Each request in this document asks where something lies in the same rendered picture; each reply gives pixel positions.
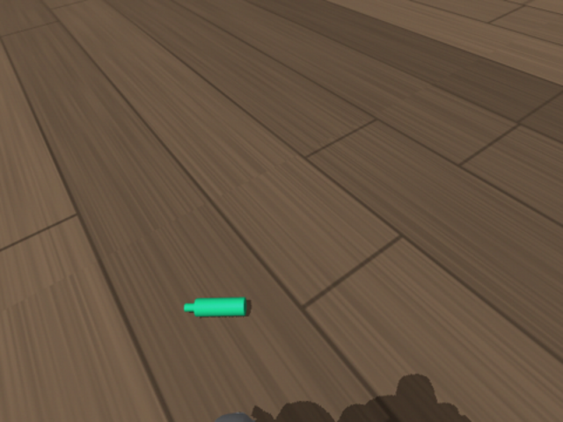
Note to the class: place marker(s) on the bottle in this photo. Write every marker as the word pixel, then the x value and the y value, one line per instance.
pixel 217 307

